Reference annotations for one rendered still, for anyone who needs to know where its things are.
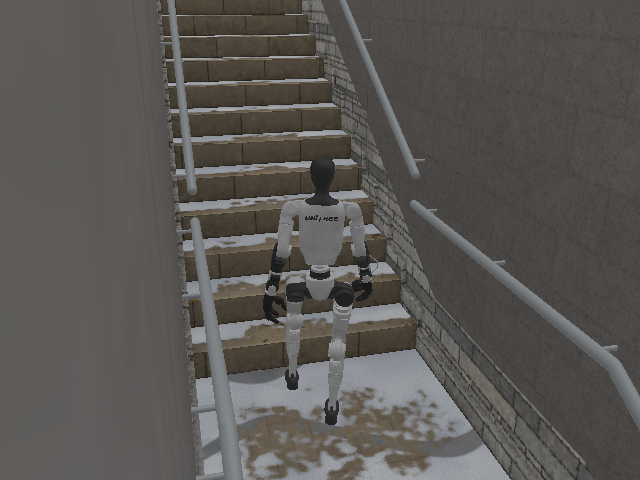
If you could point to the stairs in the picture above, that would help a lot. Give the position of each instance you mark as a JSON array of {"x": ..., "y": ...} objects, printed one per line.
[{"x": 260, "y": 111}]

